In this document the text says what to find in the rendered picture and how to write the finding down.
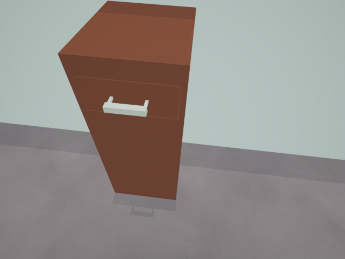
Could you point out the drawer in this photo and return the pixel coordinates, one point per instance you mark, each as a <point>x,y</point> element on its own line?
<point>164,100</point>

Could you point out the cabinet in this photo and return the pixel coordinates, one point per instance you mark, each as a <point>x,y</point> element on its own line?
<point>147,43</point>

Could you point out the handle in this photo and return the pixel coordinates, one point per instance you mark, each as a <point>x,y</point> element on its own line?
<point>125,109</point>

